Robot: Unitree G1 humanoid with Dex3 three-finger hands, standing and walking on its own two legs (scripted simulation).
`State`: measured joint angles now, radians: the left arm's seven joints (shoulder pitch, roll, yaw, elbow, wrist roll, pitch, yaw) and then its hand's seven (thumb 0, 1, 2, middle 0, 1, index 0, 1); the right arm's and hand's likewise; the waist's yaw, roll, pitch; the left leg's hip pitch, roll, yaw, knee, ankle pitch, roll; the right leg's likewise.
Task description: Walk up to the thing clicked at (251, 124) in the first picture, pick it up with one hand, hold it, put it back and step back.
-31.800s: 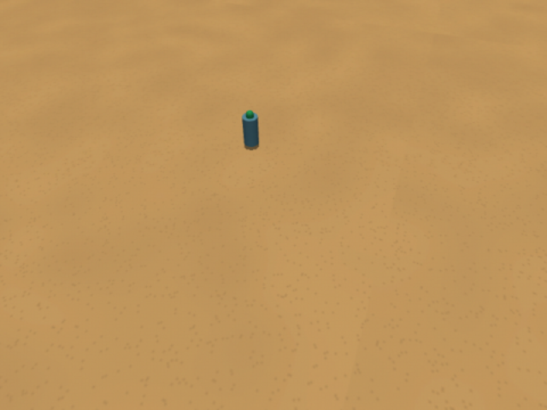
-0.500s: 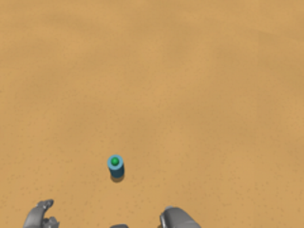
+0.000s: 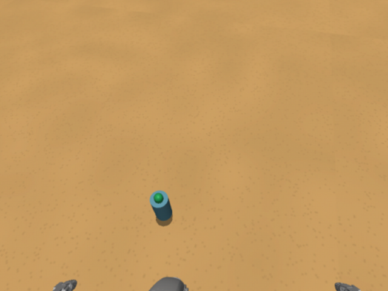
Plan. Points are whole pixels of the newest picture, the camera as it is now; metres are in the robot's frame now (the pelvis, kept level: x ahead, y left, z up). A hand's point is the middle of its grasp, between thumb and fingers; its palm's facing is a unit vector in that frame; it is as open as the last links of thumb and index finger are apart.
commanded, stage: step back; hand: left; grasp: from the side
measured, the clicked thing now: (161, 204) +0.57 +0.22 -0.66
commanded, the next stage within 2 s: none
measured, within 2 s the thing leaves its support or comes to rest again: neither
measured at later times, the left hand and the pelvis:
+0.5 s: hand out of the picture -0.08 +0.28 -0.17, palm faces -0.02 -0.93 -0.38, open 7.4 cm; pelvis -0.16 +0.00 -0.01, yaw -1 degrees
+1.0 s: hand out of the picture -0.19 +0.24 -0.15, palm faces +0.06 -0.92 -0.39, open 7.4 cm; pelvis -0.33 -0.04 -0.02, yaw +4 degrees
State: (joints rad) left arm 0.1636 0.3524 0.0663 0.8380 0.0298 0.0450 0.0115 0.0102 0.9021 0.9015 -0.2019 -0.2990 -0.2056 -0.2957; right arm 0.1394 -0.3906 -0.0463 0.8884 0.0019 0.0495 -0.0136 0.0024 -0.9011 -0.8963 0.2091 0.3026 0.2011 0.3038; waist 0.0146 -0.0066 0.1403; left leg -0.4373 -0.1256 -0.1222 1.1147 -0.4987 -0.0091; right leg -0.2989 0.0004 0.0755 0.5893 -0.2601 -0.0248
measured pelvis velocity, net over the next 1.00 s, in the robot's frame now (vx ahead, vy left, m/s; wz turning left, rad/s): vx -0.33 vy -0.04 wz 0.07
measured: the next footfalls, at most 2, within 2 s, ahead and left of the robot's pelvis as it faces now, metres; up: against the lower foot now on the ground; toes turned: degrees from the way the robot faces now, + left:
left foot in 0.16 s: -0.04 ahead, +0.12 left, +0.00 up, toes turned +0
right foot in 0.58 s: -0.18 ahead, -0.15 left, +0.00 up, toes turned +1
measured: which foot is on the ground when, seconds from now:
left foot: up 0.00-0.14, down 0.16-0.62, up 0.64-0.92, down 0.94-1.00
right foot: down 0.00-0.18, up 0.20-0.56, down 0.58-0.96, up 0.98-1.00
